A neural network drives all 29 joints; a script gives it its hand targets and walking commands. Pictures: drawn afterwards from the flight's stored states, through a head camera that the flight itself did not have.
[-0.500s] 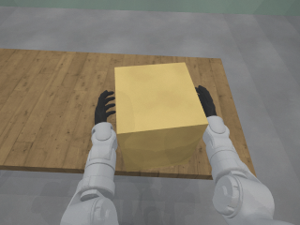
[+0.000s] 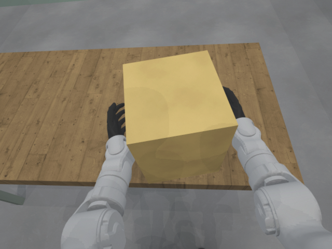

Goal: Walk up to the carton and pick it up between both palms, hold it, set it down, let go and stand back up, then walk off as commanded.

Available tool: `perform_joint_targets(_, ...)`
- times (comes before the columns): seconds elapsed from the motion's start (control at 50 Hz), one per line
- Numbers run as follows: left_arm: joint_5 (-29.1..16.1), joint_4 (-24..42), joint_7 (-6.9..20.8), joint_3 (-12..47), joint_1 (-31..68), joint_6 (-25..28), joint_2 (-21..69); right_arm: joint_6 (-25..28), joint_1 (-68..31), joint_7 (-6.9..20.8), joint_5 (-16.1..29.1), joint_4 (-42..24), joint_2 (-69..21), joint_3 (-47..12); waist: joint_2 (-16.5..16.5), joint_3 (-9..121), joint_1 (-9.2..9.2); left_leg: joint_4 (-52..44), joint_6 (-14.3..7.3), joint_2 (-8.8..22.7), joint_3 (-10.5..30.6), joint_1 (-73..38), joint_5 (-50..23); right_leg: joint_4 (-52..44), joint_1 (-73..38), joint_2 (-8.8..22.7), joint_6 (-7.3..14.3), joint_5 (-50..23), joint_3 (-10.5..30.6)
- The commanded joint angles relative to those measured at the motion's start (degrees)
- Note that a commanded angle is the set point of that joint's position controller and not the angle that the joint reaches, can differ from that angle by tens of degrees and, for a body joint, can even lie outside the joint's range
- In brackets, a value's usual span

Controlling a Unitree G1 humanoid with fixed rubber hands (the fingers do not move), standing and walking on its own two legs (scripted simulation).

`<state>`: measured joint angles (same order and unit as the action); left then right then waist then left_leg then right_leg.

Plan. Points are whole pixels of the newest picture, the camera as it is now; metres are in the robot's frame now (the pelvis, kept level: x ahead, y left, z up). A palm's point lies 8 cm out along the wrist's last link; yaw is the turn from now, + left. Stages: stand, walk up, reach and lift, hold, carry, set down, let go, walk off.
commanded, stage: set down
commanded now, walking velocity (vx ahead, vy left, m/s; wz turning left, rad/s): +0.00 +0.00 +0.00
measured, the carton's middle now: (175, 123) +0.43 +0.04 +0.02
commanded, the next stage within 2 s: none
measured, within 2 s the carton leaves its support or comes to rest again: neither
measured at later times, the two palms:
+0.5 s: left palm (104, 173) +0.29 +0.19 +0.00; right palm (264, 134) +0.41 -0.17 +0.03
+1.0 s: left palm (98, 191) +0.25 +0.19 +0.01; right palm (273, 166) +0.34 -0.19 +0.00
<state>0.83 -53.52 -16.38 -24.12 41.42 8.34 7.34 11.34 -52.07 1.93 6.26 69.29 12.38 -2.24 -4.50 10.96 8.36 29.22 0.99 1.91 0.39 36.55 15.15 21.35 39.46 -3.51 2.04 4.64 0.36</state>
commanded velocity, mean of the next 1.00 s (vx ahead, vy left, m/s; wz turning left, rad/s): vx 0.00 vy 0.00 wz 0.00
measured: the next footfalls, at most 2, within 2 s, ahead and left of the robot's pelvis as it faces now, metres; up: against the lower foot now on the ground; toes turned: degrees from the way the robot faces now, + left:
none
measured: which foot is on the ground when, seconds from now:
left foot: down 0.00-1.00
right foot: down 0.00-1.00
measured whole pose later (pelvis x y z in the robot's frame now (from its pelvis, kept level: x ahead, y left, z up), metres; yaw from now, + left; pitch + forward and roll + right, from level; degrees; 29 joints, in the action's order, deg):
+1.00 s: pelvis -0.05 -0.03 +0.00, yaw +1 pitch +13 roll +1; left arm -4.5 -39.1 -14.7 -14.7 19.5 5.0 3.9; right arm 10.6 -32.1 5.9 15.1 59.2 18.8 -6.3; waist -1.3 7.9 8.4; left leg 28.7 2.4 1.9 0.4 29.3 12.2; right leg 26.0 34.8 -3.6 3.5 4.1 0.3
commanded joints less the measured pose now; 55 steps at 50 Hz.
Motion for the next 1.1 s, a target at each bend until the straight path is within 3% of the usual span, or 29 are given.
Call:
perform_joint_targets(0.0,-0.78,5.22,1.70,12.98,18.12,4.72,-10.03,6.10,-28.58,-1.38,4.89,-9.47,12.29,-0.66,11.24,47.61,4.55,1.49,4.97,-0.65,-5.37,-1.35,-37.23,9.70,-40.18,-1.99,0.92,-33.58,0.05)
perform_joint_targets(0.14,-0.78,12.63,2.73,11.79,11.72,4.59,-11.21,7.75,-24.07,-1.12,6.74,-12.43,14.52,-1.64,13.73,47.23,2.76,-0.56,3.78,-0.98,-4.63,3.64,-36.90,11.82,-48.95,-1.27,-0.66,-44.49,0.89)
perform_joint_targets(0.24,-1.67,22.24,2.26,12.90,8.04,5.30,-10.47,8.09,-19.79,0.29,9.13,-12.83,16.06,-2.71,13.12,46.64,1.87,-0.96,3.62,-0.41,-3.83,1.05,-36.42,11.30,-48.64,-1.58,-0.51,-41.36,0.91)
perform_joint_targets(0.34,-2.78,28.84,1.26,14.71,9.68,5.01,-10.68,6.20,-18.69,2.04,11.20,-13.42,17.32,-3.09,12.15,45.65,1.74,-1.38,3.87,-0.35,-4.01,-3.83,-30.22,8.51,-44.36,-1.63,0.26,-26.83,1.13)
perform_joint_targets(0.44,-4.32,26.41,0.74,16.87,12.83,3.85,-11.83,3.08,-17.69,3.72,11.22,-14.74,17.48,-2.08,12.25,38.67,1.27,-3.90,2.55,-0.67,-4.20,-4.70,-15.01,5.41,-38.24,-1.19,0.46,-4.22,1.76)
perform_joint_targets(0.48,-5.38,24.12,0.23,17.86,15.90,3.21,-12.45,1.77,-19.09,4.24,11.29,-15.23,16.88,-1.89,12.29,35.34,2.07,-4.97,1.86,-0.65,-4.30,-3.03,-7.44,4.61,-35.37,-0.81,0.50,5.74,2.27)
perform_joint_targets(0.54,-6.36,20.64,-0.30,19.37,16.99,2.25,-12.51,0.37,-19.04,4.82,11.28,-15.86,15.55,-2.51,11.64,31.43,3.04,-5.47,1.21,-0.75,-4.07,-1.14,-2.10,4.29,-34.07,-0.37,0.59,13.65,2.91)
perform_joint_targets(0.56,-6.70,19.99,-0.38,19.93,16.15,1.77,-12.35,0.14,-18.28,4.94,11.46,-15.74,15.82,-1.77,11.70,30.21,2.49,-5.55,1.17,-0.80,-3.81,-0.89,-1.16,4.17,-34.07,-0.11,0.50,14.65,2.87)
perform_joint_targets(0.6,-6.69,19.80,-0.28,20.37,13.91,1.05,-12.40,0.15,-16.53,4.95,11.83,-17.00,15.57,-1.48,11.19,29.50,2.29,-5.06,1.21,-1.05,-3.48,-0.91,-1.72,4.14,-35.25,0.43,0.57,13.92,3.37)
perform_joint_targets(0.74,-3.56,26.37,1.61,17.98,2.78,0.00,-12.20,2.89,-7.18,4.12,13.04,-21.98,16.74,-2.93,12.06,28.72,0.18,-3.38,1.37,-1.86,-2.73,-3.60,-11.60,4.94,-44.53,1.15,-0.21,-0.56,4.46)
perform_joint_targets(0.82,-4.23,30.25,1.87,17.66,1.31,0.70,-12.59,3.45,-5.60,4.48,12.96,-25.40,16.85,-2.83,14.39,26.44,-0.03,-4.11,0.62,-1.85,-2.47,-3.03,-10.98,4.19,-45.11,1.94,-0.87,1.36,5.52)
perform_joint_targets(0.94,-5.31,38.29,2.18,19.75,-6.09,0.93,-12.04,4.90,1.93,5.16,12.64,-30.56,18.10,-0.36,15.65,26.85,-2.48,-4.48,0.41,-1.58,-1.18,-4.97,-12.80,3.06,-47.17,2.64,-1.26,0.46,5.81)
perform_joint_targets(1.08,-5.94,46.56,2.11,23.86,-12.15,-0.34,-11.23,6.11,8.47,6.39,12.14,-36.17,19.95,1.90,13.75,24.79,-4.16,-5.13,0.89,-1.20,-0.82,-7.09,-12.06,1.95,-46.08,2.81,-0.49,2.44,5.44)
